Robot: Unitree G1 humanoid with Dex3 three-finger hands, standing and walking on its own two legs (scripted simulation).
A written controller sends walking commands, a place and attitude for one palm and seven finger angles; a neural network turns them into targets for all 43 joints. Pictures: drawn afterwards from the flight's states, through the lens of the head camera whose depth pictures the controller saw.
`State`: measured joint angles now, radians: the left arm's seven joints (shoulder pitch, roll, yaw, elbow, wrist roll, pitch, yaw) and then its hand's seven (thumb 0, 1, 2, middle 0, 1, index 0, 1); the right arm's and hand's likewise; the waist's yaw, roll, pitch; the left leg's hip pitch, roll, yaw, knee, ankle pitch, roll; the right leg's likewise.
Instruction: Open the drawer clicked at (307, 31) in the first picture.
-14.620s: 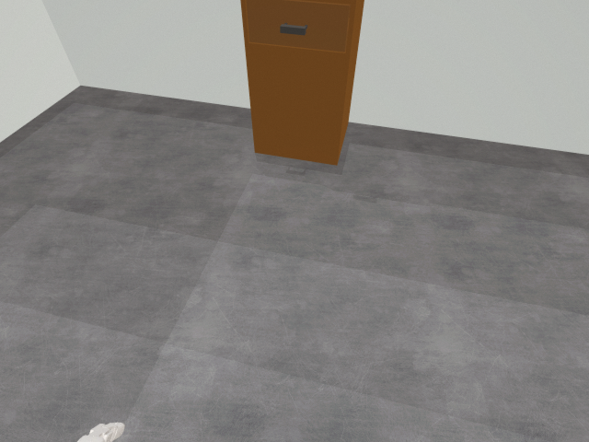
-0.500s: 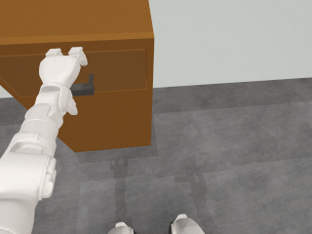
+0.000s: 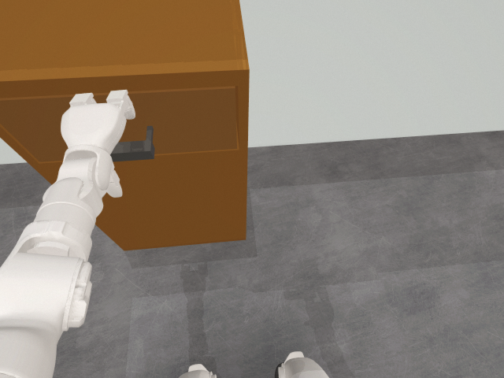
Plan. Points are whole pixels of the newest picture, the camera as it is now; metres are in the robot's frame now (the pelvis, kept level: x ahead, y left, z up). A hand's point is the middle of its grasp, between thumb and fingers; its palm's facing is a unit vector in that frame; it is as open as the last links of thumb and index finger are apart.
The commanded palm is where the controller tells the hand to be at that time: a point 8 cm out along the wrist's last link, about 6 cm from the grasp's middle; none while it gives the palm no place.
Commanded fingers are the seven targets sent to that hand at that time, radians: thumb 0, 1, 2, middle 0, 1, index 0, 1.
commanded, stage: move the hooked fingers above the handle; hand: left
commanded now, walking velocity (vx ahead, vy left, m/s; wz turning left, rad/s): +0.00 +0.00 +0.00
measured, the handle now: (125, 141) +0.55 +0.21 -0.03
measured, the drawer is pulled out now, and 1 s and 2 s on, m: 0.00 0.00 0.00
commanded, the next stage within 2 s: lower the fingers behind the handle in 0.04 s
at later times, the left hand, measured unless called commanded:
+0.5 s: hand (115, 159) +0.49 +0.21 +0.00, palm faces -0.09 -0.01 -1.00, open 13.8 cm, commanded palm +0.48 +0.21 +0.06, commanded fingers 0.00 -0.50 0.30 -0.30 -1.20 -0.30 -1.20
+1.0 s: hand (113, 166) +0.49 +0.22 -0.01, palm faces -0.05 -0.01 -1.00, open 13.8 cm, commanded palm +0.47 +0.21 +0.03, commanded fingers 0.00 -0.50 0.30 -0.30 -1.20 -0.30 -1.20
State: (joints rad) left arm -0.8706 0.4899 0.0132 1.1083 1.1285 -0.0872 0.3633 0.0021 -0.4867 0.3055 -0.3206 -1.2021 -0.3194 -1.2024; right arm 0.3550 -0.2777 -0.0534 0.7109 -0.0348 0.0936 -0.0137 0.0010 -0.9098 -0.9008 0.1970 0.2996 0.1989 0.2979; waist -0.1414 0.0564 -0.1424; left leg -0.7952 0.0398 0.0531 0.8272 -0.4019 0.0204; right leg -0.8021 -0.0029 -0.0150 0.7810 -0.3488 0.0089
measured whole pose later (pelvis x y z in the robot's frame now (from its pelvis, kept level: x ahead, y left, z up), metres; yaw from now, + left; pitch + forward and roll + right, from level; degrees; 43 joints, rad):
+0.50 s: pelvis -0.01 +0.00 -0.01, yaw +0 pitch +23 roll -1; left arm -0.89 0.49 0.01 1.16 1.13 -0.06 0.36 0.00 -0.49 0.31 -0.32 -1.20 -0.32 -1.20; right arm 0.35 -0.27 -0.05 0.71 -0.04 0.08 -0.02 0.00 -0.91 -0.90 0.20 0.30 0.20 0.30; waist -0.15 0.06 -0.13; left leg -0.85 0.04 0.06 0.86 -0.40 0.02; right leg -0.86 0.00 -0.01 0.82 -0.35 0.01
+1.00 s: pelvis -0.01 +0.00 -0.02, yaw +0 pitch +24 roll -2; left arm -0.89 0.49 -0.02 1.16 1.14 -0.08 0.40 0.00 -0.49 0.31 -0.30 -1.20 -0.32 -1.20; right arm 0.35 -0.26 -0.06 0.74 -0.05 0.06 -0.01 0.00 -0.91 -0.90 0.20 0.30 0.20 0.30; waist -0.15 0.06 -0.16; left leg -0.94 0.04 0.04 0.96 -0.44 0.03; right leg -0.94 0.00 -0.02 0.90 -0.38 0.02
